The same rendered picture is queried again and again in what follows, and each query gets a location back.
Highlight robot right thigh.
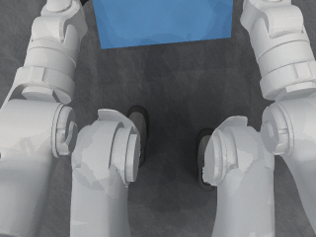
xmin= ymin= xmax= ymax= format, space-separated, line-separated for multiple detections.
xmin=206 ymin=125 xmax=276 ymax=237

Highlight left robot upper arm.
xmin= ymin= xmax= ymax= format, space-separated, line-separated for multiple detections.
xmin=0 ymin=99 xmax=78 ymax=237

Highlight robot right shin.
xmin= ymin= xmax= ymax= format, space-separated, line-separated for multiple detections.
xmin=202 ymin=116 xmax=275 ymax=187

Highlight robot right forearm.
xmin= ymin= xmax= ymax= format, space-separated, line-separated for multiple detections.
xmin=240 ymin=0 xmax=316 ymax=102

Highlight carton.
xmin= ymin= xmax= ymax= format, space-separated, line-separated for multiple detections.
xmin=92 ymin=0 xmax=233 ymax=49

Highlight robot left forearm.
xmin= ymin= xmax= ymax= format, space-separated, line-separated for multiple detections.
xmin=0 ymin=0 xmax=88 ymax=113

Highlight right robot upper arm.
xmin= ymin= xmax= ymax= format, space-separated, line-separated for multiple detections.
xmin=260 ymin=96 xmax=316 ymax=234

